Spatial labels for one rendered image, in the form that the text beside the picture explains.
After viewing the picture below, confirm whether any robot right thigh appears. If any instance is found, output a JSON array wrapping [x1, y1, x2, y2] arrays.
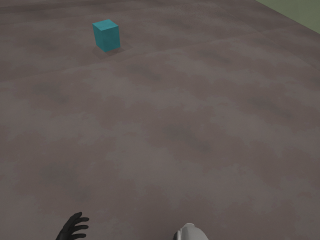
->
[[177, 226, 209, 240]]

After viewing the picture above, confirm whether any robot right shin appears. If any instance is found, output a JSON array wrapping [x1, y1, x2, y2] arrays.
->
[[182, 223, 195, 228]]

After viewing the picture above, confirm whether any left robot hand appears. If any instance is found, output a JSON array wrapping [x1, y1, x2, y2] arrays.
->
[[56, 212, 89, 240]]

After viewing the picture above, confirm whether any carton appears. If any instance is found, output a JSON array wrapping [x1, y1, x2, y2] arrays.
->
[[92, 19, 121, 52]]

